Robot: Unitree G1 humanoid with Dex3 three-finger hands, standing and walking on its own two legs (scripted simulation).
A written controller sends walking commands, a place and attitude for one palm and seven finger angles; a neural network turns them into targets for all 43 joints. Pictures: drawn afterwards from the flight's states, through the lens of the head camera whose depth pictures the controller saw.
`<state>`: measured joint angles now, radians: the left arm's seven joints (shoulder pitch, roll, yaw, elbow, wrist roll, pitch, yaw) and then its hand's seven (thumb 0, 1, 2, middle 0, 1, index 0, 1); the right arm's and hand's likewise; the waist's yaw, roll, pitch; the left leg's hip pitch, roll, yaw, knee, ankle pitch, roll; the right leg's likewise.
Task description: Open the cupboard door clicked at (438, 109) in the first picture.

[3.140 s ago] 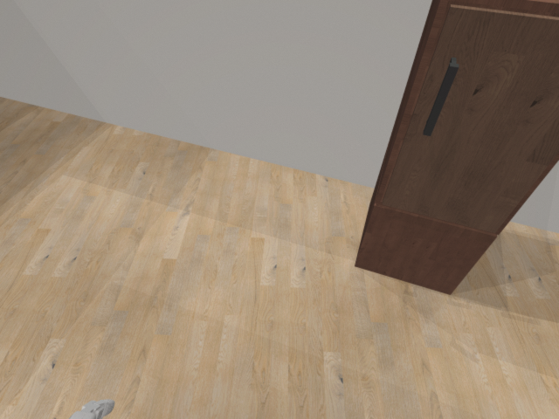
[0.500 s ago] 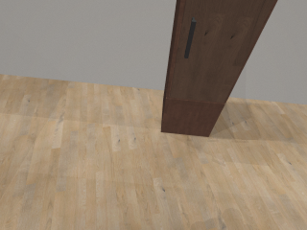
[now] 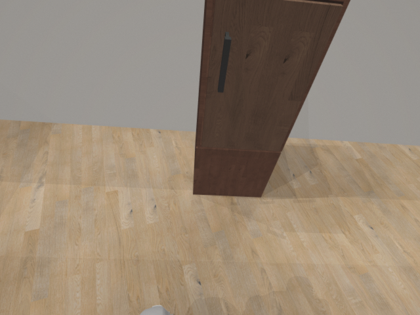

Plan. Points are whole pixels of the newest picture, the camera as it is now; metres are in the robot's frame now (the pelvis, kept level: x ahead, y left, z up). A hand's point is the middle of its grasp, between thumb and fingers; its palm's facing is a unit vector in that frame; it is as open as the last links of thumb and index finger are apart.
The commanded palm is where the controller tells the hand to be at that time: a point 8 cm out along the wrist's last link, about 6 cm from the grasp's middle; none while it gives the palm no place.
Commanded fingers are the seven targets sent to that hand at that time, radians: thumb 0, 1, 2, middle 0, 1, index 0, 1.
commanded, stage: take the last steps up to it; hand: left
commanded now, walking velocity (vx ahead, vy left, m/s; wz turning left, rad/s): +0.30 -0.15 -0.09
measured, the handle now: (223, 63) +0.80 +0.01 +0.07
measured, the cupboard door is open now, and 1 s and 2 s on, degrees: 0 0 0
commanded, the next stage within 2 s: come to a stop and stand still in 0.46 s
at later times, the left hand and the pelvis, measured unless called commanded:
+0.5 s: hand (161, 252) +0.29 +0.13 -0.17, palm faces -0.12 -0.98 -0.15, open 7.4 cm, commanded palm none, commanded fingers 0.00 0.90 0.90 -0.20 -0.30 -0.20 -0.30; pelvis +0.19 -0.05 +0.01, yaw -4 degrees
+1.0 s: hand (169, 243) +0.31 +0.11 -0.16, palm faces +0.05 -0.96 -0.27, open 7.3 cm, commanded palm none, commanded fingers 0.00 0.90 0.90 -0.20 -0.30 -0.20 -0.30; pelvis +0.25 -0.08 +0.00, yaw -1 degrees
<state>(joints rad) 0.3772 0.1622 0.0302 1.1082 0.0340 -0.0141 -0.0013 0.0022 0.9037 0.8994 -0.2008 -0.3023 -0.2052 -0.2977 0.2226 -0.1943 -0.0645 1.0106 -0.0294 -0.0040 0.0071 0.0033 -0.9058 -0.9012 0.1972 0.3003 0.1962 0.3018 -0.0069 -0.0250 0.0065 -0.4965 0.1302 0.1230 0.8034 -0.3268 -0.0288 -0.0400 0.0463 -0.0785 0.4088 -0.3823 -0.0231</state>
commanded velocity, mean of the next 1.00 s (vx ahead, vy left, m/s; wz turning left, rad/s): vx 0.02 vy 0.00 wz -0.02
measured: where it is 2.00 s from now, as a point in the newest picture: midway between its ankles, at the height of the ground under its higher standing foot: outside the picture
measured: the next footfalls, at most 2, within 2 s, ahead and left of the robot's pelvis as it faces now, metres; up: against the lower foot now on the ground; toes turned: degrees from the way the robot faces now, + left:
left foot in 0.04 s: +0.13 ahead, +0.10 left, +0.00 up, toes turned +10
right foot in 0.56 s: +0.36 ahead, -0.21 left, +0.00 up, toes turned -12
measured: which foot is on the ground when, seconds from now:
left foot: up 0.00-0.02, down 0.04-0.56, up 0.58-1.00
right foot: down 0.00-0.06, up 0.08-0.54, down 0.56-1.00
